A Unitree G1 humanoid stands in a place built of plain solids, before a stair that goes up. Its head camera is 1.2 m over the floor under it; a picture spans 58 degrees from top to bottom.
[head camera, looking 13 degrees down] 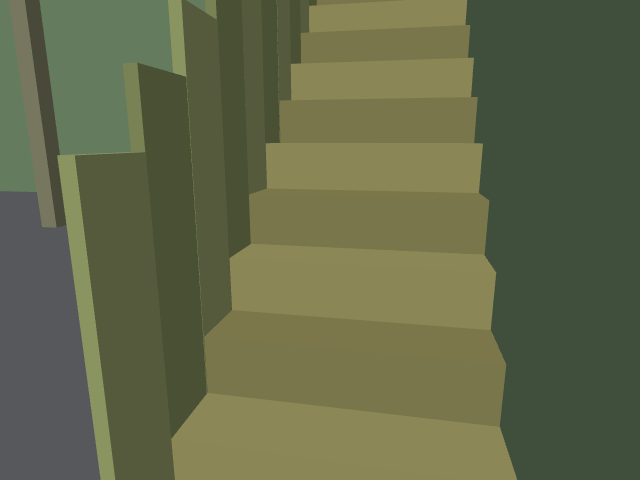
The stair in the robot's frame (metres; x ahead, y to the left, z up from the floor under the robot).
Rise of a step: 0.20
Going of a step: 0.23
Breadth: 0.90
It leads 11 degrees to the right of straight ahead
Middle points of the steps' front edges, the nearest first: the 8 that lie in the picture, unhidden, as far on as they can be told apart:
0.95 -0.03 0.40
1.18 -0.08 0.59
1.40 -0.12 0.79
1.62 -0.16 0.99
1.85 -0.20 1.19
2.07 -0.25 1.39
2.29 -0.29 1.58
2.51 -0.33 1.78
